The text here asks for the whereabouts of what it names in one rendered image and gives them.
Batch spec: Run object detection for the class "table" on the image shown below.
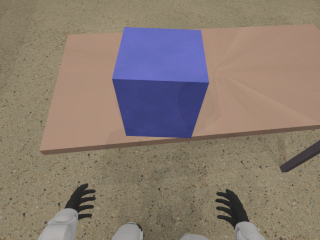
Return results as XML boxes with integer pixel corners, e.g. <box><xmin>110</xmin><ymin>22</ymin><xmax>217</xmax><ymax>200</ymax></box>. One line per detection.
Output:
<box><xmin>39</xmin><ymin>24</ymin><xmax>320</xmax><ymax>173</ymax></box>

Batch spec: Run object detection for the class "robot right hand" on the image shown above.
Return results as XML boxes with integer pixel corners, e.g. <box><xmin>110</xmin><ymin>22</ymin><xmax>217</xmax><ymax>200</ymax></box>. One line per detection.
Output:
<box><xmin>215</xmin><ymin>189</ymin><xmax>250</xmax><ymax>230</ymax></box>

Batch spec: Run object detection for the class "carton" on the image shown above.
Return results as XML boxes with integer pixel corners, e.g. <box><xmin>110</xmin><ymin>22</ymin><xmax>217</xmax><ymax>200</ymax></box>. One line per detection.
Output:
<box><xmin>112</xmin><ymin>27</ymin><xmax>209</xmax><ymax>138</ymax></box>

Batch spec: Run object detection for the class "left robot thigh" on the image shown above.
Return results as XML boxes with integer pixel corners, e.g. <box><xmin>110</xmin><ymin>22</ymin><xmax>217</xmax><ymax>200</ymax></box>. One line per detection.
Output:
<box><xmin>111</xmin><ymin>224</ymin><xmax>143</xmax><ymax>240</ymax></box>

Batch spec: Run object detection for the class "robot left hand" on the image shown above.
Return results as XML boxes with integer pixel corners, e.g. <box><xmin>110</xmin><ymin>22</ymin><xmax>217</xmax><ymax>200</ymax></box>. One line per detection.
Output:
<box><xmin>64</xmin><ymin>183</ymin><xmax>96</xmax><ymax>220</ymax></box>

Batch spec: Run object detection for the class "robot right forearm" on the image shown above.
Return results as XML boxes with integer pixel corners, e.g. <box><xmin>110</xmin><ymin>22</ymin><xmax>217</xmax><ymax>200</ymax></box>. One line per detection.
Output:
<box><xmin>234</xmin><ymin>221</ymin><xmax>266</xmax><ymax>240</ymax></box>

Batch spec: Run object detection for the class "robot left forearm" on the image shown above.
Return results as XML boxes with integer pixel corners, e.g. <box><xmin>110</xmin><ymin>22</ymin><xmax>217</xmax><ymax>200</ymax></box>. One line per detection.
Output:
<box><xmin>38</xmin><ymin>208</ymin><xmax>78</xmax><ymax>240</ymax></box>

